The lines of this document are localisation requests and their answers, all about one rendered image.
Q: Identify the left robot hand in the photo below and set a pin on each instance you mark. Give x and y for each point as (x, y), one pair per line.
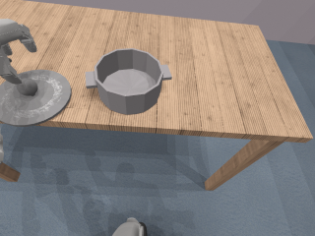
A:
(11, 31)

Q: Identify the pot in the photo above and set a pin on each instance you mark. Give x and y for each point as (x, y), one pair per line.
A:
(128, 80)

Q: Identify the knob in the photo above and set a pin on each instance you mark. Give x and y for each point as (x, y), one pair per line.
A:
(28, 87)

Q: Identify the table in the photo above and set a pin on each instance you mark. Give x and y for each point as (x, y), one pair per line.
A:
(225, 80)

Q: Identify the lid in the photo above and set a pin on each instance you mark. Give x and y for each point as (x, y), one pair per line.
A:
(52, 96)

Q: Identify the robot left thigh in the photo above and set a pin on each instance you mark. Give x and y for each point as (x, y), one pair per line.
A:
(129, 229)

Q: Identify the robot left shin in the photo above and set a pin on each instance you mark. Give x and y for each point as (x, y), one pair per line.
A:
(132, 219)

